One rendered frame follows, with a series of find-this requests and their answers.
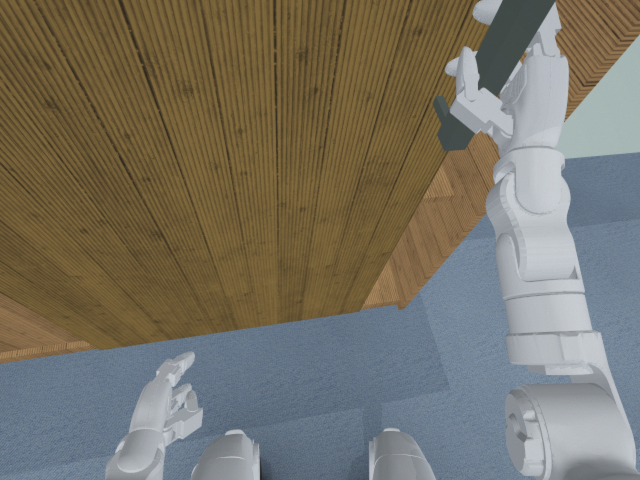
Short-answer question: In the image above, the robot right upper arm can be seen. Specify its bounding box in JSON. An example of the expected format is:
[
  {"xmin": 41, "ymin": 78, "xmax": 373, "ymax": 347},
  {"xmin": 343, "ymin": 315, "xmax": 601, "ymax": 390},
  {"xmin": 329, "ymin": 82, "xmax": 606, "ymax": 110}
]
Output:
[{"xmin": 505, "ymin": 383, "xmax": 640, "ymax": 480}]

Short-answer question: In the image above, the right robot forearm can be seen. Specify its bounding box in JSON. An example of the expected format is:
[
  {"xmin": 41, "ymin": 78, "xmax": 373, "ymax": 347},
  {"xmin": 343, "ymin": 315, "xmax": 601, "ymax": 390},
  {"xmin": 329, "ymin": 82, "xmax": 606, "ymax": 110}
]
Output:
[{"xmin": 486, "ymin": 146, "xmax": 636, "ymax": 466}]

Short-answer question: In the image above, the left robot forearm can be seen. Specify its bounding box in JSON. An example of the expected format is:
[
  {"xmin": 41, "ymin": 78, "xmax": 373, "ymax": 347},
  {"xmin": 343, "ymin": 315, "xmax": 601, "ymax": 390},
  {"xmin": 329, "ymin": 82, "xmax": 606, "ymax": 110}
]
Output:
[{"xmin": 105, "ymin": 429, "xmax": 166, "ymax": 480}]

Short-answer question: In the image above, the right robot hand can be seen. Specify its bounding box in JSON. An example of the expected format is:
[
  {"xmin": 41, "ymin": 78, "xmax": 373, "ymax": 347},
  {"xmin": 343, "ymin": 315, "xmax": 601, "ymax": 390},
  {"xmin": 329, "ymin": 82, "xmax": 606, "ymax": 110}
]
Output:
[{"xmin": 445, "ymin": 0, "xmax": 569, "ymax": 158}]

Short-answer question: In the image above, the right robot thigh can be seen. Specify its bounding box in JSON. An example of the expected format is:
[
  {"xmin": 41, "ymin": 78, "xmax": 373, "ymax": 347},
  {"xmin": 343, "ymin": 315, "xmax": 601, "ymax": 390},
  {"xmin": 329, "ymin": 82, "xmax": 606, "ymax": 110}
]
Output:
[{"xmin": 369, "ymin": 431, "xmax": 436, "ymax": 480}]

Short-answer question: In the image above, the left robot thigh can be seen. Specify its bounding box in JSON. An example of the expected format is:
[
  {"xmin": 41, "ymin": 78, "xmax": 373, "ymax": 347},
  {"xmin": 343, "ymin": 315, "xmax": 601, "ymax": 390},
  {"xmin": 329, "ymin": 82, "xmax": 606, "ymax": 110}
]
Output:
[{"xmin": 190, "ymin": 434, "xmax": 260, "ymax": 480}]

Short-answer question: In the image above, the left robot hand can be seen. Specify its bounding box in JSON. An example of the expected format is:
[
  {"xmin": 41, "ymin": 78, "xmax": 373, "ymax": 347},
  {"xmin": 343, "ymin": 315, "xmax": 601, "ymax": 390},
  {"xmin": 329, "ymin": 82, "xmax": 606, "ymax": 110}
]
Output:
[{"xmin": 129, "ymin": 351, "xmax": 203, "ymax": 446}]

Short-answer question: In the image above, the handle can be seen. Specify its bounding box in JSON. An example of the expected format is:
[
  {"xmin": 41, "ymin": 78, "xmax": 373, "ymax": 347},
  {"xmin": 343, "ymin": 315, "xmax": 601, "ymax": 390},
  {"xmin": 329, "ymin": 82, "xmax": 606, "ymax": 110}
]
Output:
[{"xmin": 433, "ymin": 0, "xmax": 556, "ymax": 151}]

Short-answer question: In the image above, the robot thigh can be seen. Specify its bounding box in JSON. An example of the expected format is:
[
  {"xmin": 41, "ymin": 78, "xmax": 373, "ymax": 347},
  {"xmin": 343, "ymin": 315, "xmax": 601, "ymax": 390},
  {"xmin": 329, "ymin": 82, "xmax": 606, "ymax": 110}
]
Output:
[
  {"xmin": 190, "ymin": 434, "xmax": 260, "ymax": 480},
  {"xmin": 369, "ymin": 431, "xmax": 436, "ymax": 480}
]

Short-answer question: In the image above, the wardrobe door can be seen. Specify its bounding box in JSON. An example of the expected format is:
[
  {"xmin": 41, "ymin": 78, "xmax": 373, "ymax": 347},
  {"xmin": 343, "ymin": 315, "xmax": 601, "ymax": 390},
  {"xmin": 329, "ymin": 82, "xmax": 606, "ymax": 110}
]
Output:
[
  {"xmin": 0, "ymin": 293, "xmax": 84, "ymax": 353},
  {"xmin": 0, "ymin": 0, "xmax": 490, "ymax": 350}
]

